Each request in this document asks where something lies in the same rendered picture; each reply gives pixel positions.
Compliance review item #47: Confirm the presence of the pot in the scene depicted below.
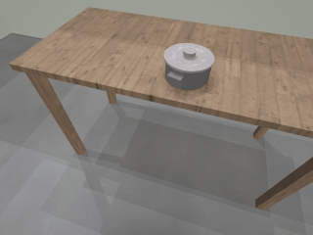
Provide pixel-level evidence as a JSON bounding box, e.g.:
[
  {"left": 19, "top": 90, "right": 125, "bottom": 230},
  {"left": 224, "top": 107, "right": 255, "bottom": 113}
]
[{"left": 164, "top": 64, "right": 211, "bottom": 91}]

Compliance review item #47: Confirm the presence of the table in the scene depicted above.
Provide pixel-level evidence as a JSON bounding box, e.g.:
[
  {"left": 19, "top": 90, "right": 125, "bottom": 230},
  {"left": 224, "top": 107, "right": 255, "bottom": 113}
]
[{"left": 9, "top": 7, "right": 313, "bottom": 211}]

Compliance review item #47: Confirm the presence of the knob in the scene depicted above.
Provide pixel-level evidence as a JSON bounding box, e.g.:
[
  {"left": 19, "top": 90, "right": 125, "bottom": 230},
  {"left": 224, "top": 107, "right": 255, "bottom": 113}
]
[{"left": 183, "top": 47, "right": 197, "bottom": 58}]

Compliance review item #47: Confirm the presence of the lid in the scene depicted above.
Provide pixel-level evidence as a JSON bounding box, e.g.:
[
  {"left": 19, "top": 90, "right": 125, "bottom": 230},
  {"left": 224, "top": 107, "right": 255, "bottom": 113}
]
[{"left": 163, "top": 43, "right": 215, "bottom": 73}]

